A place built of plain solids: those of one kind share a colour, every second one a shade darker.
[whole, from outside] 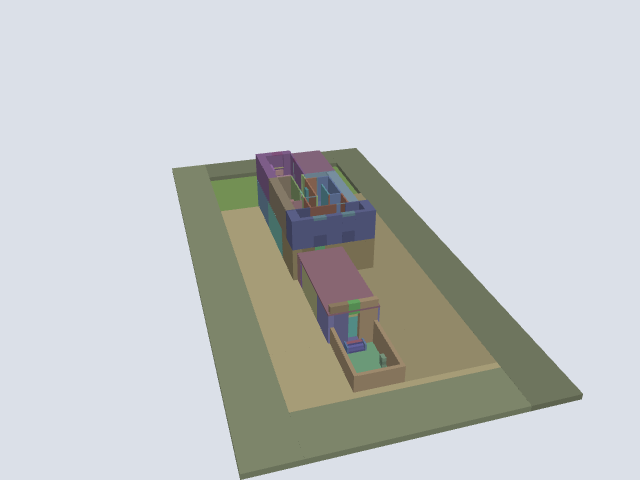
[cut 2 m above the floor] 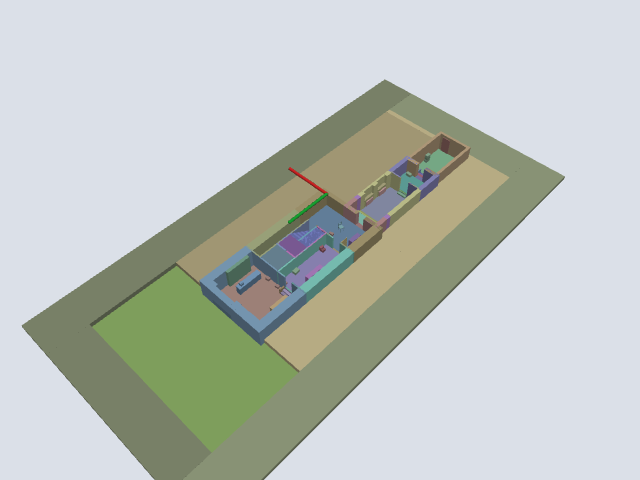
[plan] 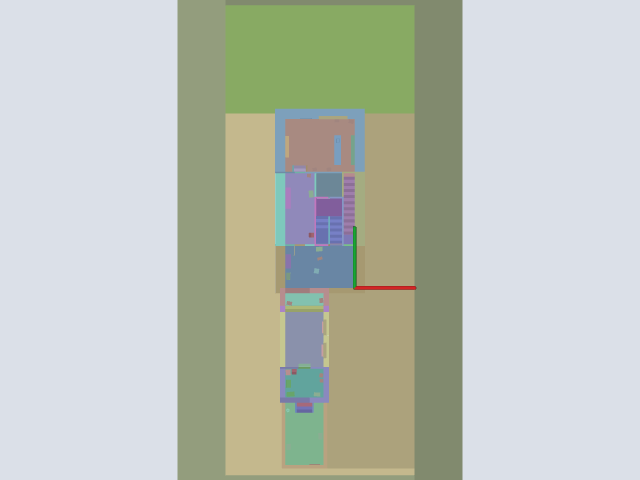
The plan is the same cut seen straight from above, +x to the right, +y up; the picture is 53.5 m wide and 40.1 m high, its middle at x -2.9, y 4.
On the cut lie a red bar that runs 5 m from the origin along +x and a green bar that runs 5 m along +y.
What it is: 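A small shop in a terrace of about 1900; a sales room behind a shop front, a store passage, a back shop and a yard; stock rooms over it and a cellar under it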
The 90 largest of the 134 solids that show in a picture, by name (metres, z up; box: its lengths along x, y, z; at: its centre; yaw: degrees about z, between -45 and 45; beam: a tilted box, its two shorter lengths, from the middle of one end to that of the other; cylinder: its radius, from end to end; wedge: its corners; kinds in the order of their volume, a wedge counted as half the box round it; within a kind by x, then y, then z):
{
 "ground_garden_1": {"box": [4.0, 47.26, 0.5], "at": [-12.8, 3.98, -0.27]},
 "ground_garden_2": {"box": [15.8, 4.0, 0.5], "at": [-2.9, -17.65, -0.27]},
 "ground_garden_3": {"box": [15.8, 4.0, 0.5], "at": [-2.9, 25.61, -0.27]},
 "ground_garden_4": {"box": [4.0, 47.26, 0.5], "at": [7.0, 3.98, -0.27]},
 "ground_side_1": {"box": [4.15, 15.01, 0.5], "at": [-8.72, 7.05, -0.27]},
 "ground_side_2": {"box": [4.55, 9.15, 0.5], "at": [-8.53, -5.03, -0.27]},
 "ground_side_3": {"box": [4.7, 5.5, 0.5], "at": [-8.45, -12.35, -0.27]},
 "ground_side_4": {"box": [15.8, 0.55, 0.5], "at": [-2.9, -15.38, -0.27]},
 "ground_side_5": {"box": [7.3, 5.5, 0.5], "at": [1.35, -12.35, -0.27]},
 "ground_side_6": {"box": [7.15, 9.15, 0.5], "at": [1.43, -5.03, -0.27]},
 "ground_side_7": {"box": [4.15, 15.01, 0.5], "at": [2.92, 7.05, -0.27]},
 "wall_sales_1": {"box": [0.85, 5.39, 3.8], "at": [-6.22, 12.27, 1.15]},
 "wall_sales_2": {"box": [2.08, 0.85, 3.8], "at": [-5.61, 14.54, 1.15]},
 "wall_sales_3": {"box": [1.0, 0.81, 2.15], "at": [-4.07, 14.56, 0.58]},
 "wall_sales_4": {"box": [0.56, 0.85, 3.8], "at": [-3.29, 14.54, 1.15]},
 "wall_sales_5": {"box": [2.4, 0.85, 0.87], "at": [-1.81, 14.54, -0.31]},
 "wall_sales_6": {"box": [2.4, 0.6, 1.75], "at": [-1.81, 14.66, 1.0]},
 "wall_sales_7": {"box": [5.01, 0.14, 3.8], "at": [-1.65, 9.64, 1.15]},
 "wall_sales_8": {"box": [1.46, 0.85, 3.8], "at": [0.12, 14.54, 1.15]},
 "wall_sales_9": {"box": [0.85, 5.39, 3.8], "at": [0.42, 12.27, 1.15]},
 "floor_yard_1": {"box": [3.2, 5.2, 3.14], "at": [-4.2, -12.2, -2.23]},
 "floor_workroom_1": {"box": [3.2, 4.61, 3.31], "at": [-4.2, -4.31, -2.15]},
 "wall_fill_front_1": {"box": [3.02, 5.45, 2.64], "at": [-1.51, 11.38, 4.53]},
 "ground_street_1": {"box": [15.8, 9.05, 0.3], "at": [-2.9, 19.09, -0.67]},
 "flightU_1": {"box": [1.03, 0.79, 6.61], "at": [-2.71, 4.08, -0.5]},
 "flightU_2": {"box": [1.03, 1.3, 6.28], "at": [-2.71, 4.34, -0.66]},
 "flightU_3": {"box": [1.03, 1.8, 5.95], "at": [-2.71, 4.59, -0.83]},
 "flightU_4": {"box": [1.03, 2.31, 5.62], "at": [-2.71, 4.85, -0.99]},
 "flightU_5": {"box": [1.03, 0.79, 4.96], "at": [-1.56, 5.6, -1.32]},
 "wall_backshop_1": {"box": [0.85, 4.09, 3.3], "at": [-6.22, 1.59, 1.4]},
 "wall_backshop_2": {"box": [2.0, 0.45, 3.3], "at": [-5.65, -0.23, 1.4]},
 "wall_backshop_3": {"box": [4.6, 0.45, 3.3], "at": [-1.45, -0.23, 1.4]},
 "wall_backshop_4": {"box": [0.85, 4.09, 3.3], "at": [0.42, 1.59, 1.4]},
 "wall_yard_1": {"box": [0.3, 5.95, 4.87], "at": [-5.95, -12.12, -0.97]},
 "wall_yard_2": {"box": [1.45, 0.45, 6.74], "at": [-5.38, -9.38, -0.03]},
 "wall_yard_3": {"box": [3.8, 0.3, 4.83], "at": [-4.2, -14.95, -0.99]},
 "wall_yard_4": {"box": [1.45, 0.45, 6.74], "at": [-3.02, -9.38, -0.03]},
 "wall_yard_5": {"box": [0.3, 5.95, 4.82], "at": [-2.45, -12.12, -0.99]},
 "floor_wingstore_1": {"box": [3.2, 2.4, 3.64], "at": [-4.2, -7.95, -1.98]},
 "wall_wingstore_1": {"box": [0.45, 2.99, 5.96], "at": [-6.03, -8.11, -0.42]},
 "wall_wingstore_2": {"box": [1.6, 0.45, 5.96], "at": [-5.45, -9.38, -0.42]},
 "wall_wingstore_3": {"box": [1.6, 0.45, 5.96], "at": [-2.95, -9.38, -0.42]},
 "wall_wingstore_4": {"box": [0.45, 2.99, 5.96], "at": [-2.38, -8.11, -0.42]},
 "wall_fill_press_1": {"box": [2.16, 0.9, 2.8], "at": [-2.14, 8.07, 4.45]},
 "wall_fill_press_2": {"box": [0.92, 6.85, 2.8], "at": [-0.46, 5.09, 4.45]},
 "wall_front_1": {"box": [0.85, 6.44, 2.8], "at": [-6.22, 11.74, 4.45]},
 "wall_front_2": {"box": [1.6, 0.85, 2.8], "at": [-5.85, 14.54, 4.45]},
 "wall_front_3": {"box": [0.89, 0.85, 2.8], "at": [-3.46, 14.54, 4.45]},
 "wall_front_4": {"box": [0.14, 3.44, 2.8], "at": [-3.09, 10.24, 4.45]},
 "wall_stairC_1": {"box": [0.14, 6.21, 3.3], "at": [-0.99, 6.61, 1.4]},
 "wall_stairC_2": {"box": [0.85, 6.21, 3.3], "at": [0.42, 6.61, 1.4]},
 "wall_store_1": {"box": [0.85, 6.21, 3.3], "at": [-6.22, 6.61, 1.4]},
 "wall_store_2": {"box": [0.14, 6.21, 3.3], "at": [-3.29, 6.61, 1.4]},
 "wall_workroom_1": {"box": [0.45, 4.74, 5.96], "at": [-6.03, -4.38, -0.42]},
 "wall_workroom_2": {"box": [0.45, 0.87, 5.96], "at": [-2.38, -6.32, -0.42]},
 "wall_workroom_3": {"box": [0.45, 0.63, 5.96], "at": [-2.38, -4.26, -0.42]},
 "wall_workroom_4": {"box": [0.45, 0.64, 5.96], "at": [-2.38, -2.33, -0.42]},
 "wall_rear_1": {"box": [0.85, 2.12, 2.8], "at": [-6.22, 0.61, 4.45]},
 "wall_rear_2": {"box": [1.9, 0.45, 2.8], "at": [-5.7, -0.23, 4.45]},
 "wall_rear_3": {"box": [4.54, 0.14, 2.8], "at": [-4.38, 1.6, 4.45]},
 "wall_rear_4": {"box": [1.4, 0.45, 2.8], "at": [-2.9, -0.23, 4.45]},
 "wall_rear_5": {"box": [1.9, 0.45, 2.8], "at": [-0.1, -0.23, 4.45]},
 "wall_rear_6": {"box": [0.85, 2.12, 2.8], "at": [0.42, 0.61, 4.45]},
 "wall_wingtop_1": {"box": [0.45, 1.5, 5.96], "at": [-6.03, -0.75, -0.42]},
 "wall_wingtop_2": {"box": [1.6, 0.45, 5.96], "at": [-5.45, -0.23, -0.42]},
 "wall_wingtop_3": {"box": [0.9, 0.45, 3.4], "at": [-4.2, -0.23, -1.7]},
 "wall_wingtop_4": {"box": [1.6, 0.45, 5.96], "at": [-2.95, -0.23, -0.42]},
 "wall_wingtop_5": {"box": [0.45, 1.5, 5.96], "at": [-2.38, -0.75, -0.42]},
 "floor_halfU_1": {"box": [2.16, 1.49, 5.45], "at": [-2.14, 6.73, -1.08]},
 "wall_mid_1": {"box": [0.85, 7.13, 2.8], "at": [-6.22, 5.09, 4.45]},
 "wall_fill_1": {"box": [2.16, 1.95, 3.3], "at": [-2.14, 8.59, 1.4]},
 "floor_wingtop_1": {"box": [3.2, 1.05, 3.8], "at": [-4.2, -0.97, -1.9]},
 "flightW_1": {"box": [3.22, 0.53, 3.47], "at": [-4.2, -1.76, -2.07]},
 "flightW_2": {"box": [3.22, 0.28, 3.64], "at": [-4.2, -1.63, -1.98]},
 "floor_sales_1": {"box": [5.8, 4.4, 0.25], "at": [-2.9, 11.91, -0.62]},
 "ground_side_top_1": {"box": [4.1, 9.15, 0.16], "at": [-4.2, -5.03, 2.63]},
 "floor_backshop_1": {"box": [5.8, 3.5, 0.25], "at": [-2.9, 1.75, -0.13]},
 "floor_store_1": {"box": [2.44, 5.93, 0.25], "at": [-4.58, 6.61, -0.13]},
 "wall_corr_1": {"box": [0.14, 3.51, 2.8], "at": [-4.44, 6.9, 4.45]},
 "wall_corr_2": {"box": [0.14, 5.1, 2.8], "at": [-3.29, 6.11, 4.45]},
 "wall_wingsteps_1": {"box": [0.45, 0.51, 5.96], "at": [-6.03, -1.75, -0.42]},
 "wall_wingsteps_2": {"box": [0.45, 0.51, 5.96], "at": [-2.38, -1.75, -0.42]},
 "flightY_1": {"box": [1.3, 0.53, 3.31], "at": [-4.2, -10.16, -2.15]},
 "wall_stairA_1": {"box": [0.14, 4.12, 3.55], "at": [-0.99, 5.56, 1.52]},
 "wall_stairB_1": {"box": [0.14, 4.12, 3.55], "at": [-3.29, 5.56, 1.52]},
 "wall_spine_1": {"box": [0.14, 2.35, 6.1], "at": [-2.14, 4.81, 2.8]},
 "shelving_back_1": {"box": [0.32, 2.5, 2.1], "at": [-0.16, 11.51, 0.56]},
 "wall_boxA_1": {"box": [0.14, 4.06, 2.8], "at": [-0.99, 5.59, 4.45]},
 "wall_boxB_1": {"box": [0.14, 3.92, 2.8], "at": [-3.29, 5.66, 4.45]},
 "floor_stoop_1": {"box": [1.3, 0.3, 3.64], "at": [-4.2, -9.75, -1.98]}
}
